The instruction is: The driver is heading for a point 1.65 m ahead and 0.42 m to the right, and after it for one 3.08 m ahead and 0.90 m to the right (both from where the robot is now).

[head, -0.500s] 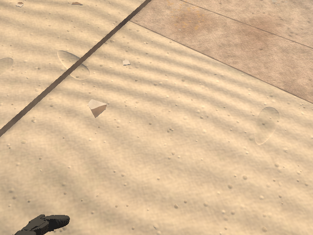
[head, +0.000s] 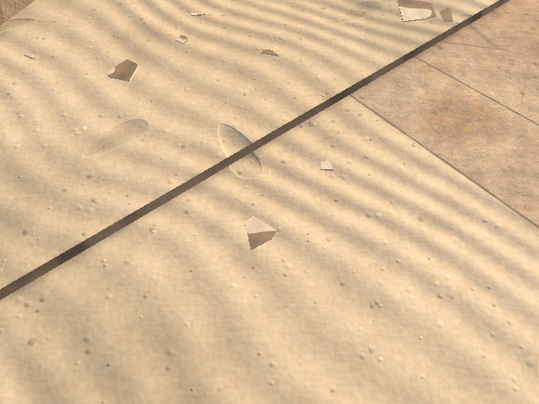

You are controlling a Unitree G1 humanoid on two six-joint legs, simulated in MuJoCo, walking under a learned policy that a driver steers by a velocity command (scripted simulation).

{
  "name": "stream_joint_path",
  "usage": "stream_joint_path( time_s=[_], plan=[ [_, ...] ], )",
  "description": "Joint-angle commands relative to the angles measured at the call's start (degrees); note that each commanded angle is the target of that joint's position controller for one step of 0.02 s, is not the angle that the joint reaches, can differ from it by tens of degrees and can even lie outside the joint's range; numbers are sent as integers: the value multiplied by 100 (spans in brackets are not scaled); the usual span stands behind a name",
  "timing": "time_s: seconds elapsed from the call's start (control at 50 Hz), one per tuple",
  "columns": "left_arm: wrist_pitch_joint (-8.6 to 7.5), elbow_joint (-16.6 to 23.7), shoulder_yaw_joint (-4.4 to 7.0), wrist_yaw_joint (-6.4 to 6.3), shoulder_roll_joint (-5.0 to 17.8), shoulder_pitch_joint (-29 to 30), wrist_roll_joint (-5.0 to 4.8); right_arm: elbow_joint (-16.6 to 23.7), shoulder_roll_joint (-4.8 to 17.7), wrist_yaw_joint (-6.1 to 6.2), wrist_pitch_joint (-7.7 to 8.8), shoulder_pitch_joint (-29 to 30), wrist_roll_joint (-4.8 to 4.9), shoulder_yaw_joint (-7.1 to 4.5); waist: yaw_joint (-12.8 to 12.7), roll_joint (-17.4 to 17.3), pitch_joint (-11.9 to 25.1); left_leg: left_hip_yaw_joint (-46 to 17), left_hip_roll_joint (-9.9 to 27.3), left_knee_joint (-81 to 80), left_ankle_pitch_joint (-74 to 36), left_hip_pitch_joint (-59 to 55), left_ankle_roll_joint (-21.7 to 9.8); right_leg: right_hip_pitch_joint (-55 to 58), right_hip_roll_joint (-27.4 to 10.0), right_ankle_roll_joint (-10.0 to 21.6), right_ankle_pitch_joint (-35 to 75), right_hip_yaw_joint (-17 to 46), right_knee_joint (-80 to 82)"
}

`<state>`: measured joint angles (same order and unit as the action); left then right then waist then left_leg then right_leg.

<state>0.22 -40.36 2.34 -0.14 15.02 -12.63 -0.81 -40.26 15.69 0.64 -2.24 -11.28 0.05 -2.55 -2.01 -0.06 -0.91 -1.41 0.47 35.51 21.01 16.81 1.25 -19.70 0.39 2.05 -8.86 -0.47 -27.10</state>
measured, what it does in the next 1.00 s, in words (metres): walks ahead, turning right: left foot, then right foot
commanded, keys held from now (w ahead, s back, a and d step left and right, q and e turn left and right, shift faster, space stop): w+e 0.72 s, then w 0.06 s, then w+q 0.22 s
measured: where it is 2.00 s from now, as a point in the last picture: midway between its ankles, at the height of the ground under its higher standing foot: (387, 250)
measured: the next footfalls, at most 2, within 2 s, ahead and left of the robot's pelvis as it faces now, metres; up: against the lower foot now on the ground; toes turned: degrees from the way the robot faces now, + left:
left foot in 0.02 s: +0.03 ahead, +0.13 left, +0.00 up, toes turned -1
right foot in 0.46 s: +0.29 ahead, -0.20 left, +0.00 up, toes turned -17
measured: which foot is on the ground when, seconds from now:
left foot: up 0.00-0.00, down 0.02-0.46, up 0.48-0.96, down 0.98-1.00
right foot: down 0.00-0.02, up 0.04-0.44, down 0.46-1.00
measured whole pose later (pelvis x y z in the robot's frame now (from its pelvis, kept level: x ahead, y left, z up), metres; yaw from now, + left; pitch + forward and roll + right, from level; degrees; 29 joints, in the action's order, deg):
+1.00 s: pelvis +0.46 -0.16 -0.02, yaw -25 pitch +3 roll -1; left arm -2.2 -44.4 3.5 -0.5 17.9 -21.0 -0.3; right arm -38.8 15.9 -2.4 6.4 -5.6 0.3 -1.8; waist -3.2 -0.3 0.1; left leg 1.1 -1.2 29.0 3.4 28.3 -3.3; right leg 0.5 4.2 3.6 -27.3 6.0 -27.1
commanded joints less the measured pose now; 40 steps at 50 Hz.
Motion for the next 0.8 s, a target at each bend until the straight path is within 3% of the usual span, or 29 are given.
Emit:
stream_joint_path(
  time_s=[0.02,0.04,0.06,0.08,0.1,0.14,0.18,0.28,0.32,0.38,0.42,0.44,0.46,0.48,0.5,0.52,0.54,0.56,0.58,0.6,0.64,0.68,0.72,0.76,0.8],
  plan=[
    [-72,376,189,-12,774,348,-95,33,661,-8,201,-1011,-46,-205,650,625,295,-30,169,-1273,-252,-1909,-554,-1168,-735,457,-2576,1510,903],
    [-139,484,41,34,202,538,-31,-64,928,48,240,-1640,-124,-254,869,-527,514,-1464,1441,-1807,734,-2673,-929,-2086,-94,27,-2651,862,-938],
    [-250,748,124,8,401,760,-132,-114,1550,-9,300,-1510,-185,-447,874,-1501,-84,-3006,2419,-2584,2100,-1773,-1628,-3021,262,-89,-2279,345,-2062],
    [-306,692,268,-20,825,793,-140,-9,1201,23,466,-1113,-193,-362,729,-1036,-488,-2913,2244,-2776,2150,-1486,-1631,-3039,-10,-66,-1750,878,-2739],
    [-304,548,331,1,876,469,-131,-1,886,65,584,-729,-110,-278,438,-1114,-572,-2373,1978,-2754,1647,-1642,-1346,-3238,-1,-61,-1224,970,-2951],
    [-273,329,360,14,818,198,-27,9,629,91,685,-534,-3,-218,373,-949,-484,-1439,1692,-2777,441,-1874,-1012,-3218,-127,-198,-597,920,-3170],
    [-271,300,318,62,589,230,-28,-58,519,104,743,-681,-63,-196,416,-697,-385,-693,1513,-2787,-597,-1785,-933,-2998,-171,-312,-45,726,-3321],
    [-232,648,167,229,293,847,-38,-203,784,87,691,-877,-51,-288,664,-620,-538,360,1412,-2807,-1469,-1441,-931,-2423,-418,-431,666,193,-2104],
    [-236,822,112,314,244,1110,-45,-301,938,77,665,-1011,8,-338,753,-576,-666,529,1548,-2820,-1523,-1469,-934,-2242,-472,-301,592,23,-1653],
    [-232,990,116,405,350,1250,-62,-414,1091,30,612,-1075,110,-400,710,-504,-754,742,1702,-2602,-1970,-1745,-875,-1962,-418,13,134,-221,-1190],
    [-221,1018,211,416,553,962,-46,-431,1263,24,571,-990,146,-448,417,-644,-418,988,1697,-1835,-4117,-1879,-763,-1180,-85,284,-324,-527,-1042],
    [-206,874,335,393,757,304,-42,-424,1324,35,540,-917,159,-461,-1,-635,45,1209,1571,-872,-5259,-1785,-646,-224,211,445,-288,-701,-864],
    [-171,613,534,314,1101,-652,-67,-394,1230,53,545,-985,150,-413,-472,-460,657,1391,1334,416,-5542,-1198,-464,1310,495,660,-51,-698,-699],
    [-104,472,714,179,1616,-1410,-96,-200,926,54,613,-1090,28,-296,-738,336,1216,1374,1003,2324,-3564,661,-139,3255,-367,1127,-513,886,-508],
    [-181,571,701,167,2093,-1250,-104,112,227,0,787,-1401,-113,-43,-149,1558,2058,433,-120,4072,1270,2293,130,4227,-1862,2087,-1934,4410,579],
    [-272,627,536,194,1504,-1306,-65,167,836,-42,937,-638,123,-180,-596,815,2086,-486,42,4497,1017,2752,28,4111,-1911,1910,-2114,4654,1158],
    [-337,529,451,202,1278,-1100,-12,314,961,-61,1014,-273,264,-210,-500,733,1210,-366,265,4362,492,3093,-113,3436,-1759,1658,-1552,3807,1155],
    [-363,570,409,192,1161,-714,-24,300,887,-14,1066,-230,152,-179,-244,266,790,-347,518,3901,9,2869,-191,2597,-1490,1493,-947,3142,1106],
    [-367,652,362,188,1025,-337,22,249,895,18,1059,-283,19,-216,10,212,518,-351,666,3477,-291,2500,-182,1872,-1254,1390,-318,2631,1145],
    [-375,756,319,171,920,-92,94,211,899,8,993,-425,-12,-240,216,308,440,-404,759,3313,-508,2144,-175,1394,-1072,1366,-16,2359,1297],
    [-423,749,323,136,915,43,83,156,798,-11,863,-561,-73,-227,359,336,357,-304,730,3027,-684,1928,-17,893,-979,1489,488,2113,1507],
    [-451,637,328,79,961,-57,37,227,706,2,781,-337,-127,-200,355,264,146,-222,658,2501,-1052,2008,168,545,-848,1491,758,1803,1606],
    [-441,524,339,14,1009,-235,23,382,611,3,790,187,-134,-152,185,276,-27,-206,552,1601,-1758,2120,276,469,-694,1376,787,1630,1598],
    [-420,411,327,-23,991,-357,-2,430,463,-52,839,584,-103,-83,7,379,-40,-133,387,562,-2538,1814,283,442,-526,1171,650,1359,1520],
    [-425,251,320,-37,1011,-591,-32,468,385,-141,901,935,-43,-29,-188,412,-46,-28,262,-27,-3090,1452,245,478,-602,1095,452,1314,1536]
  ],
)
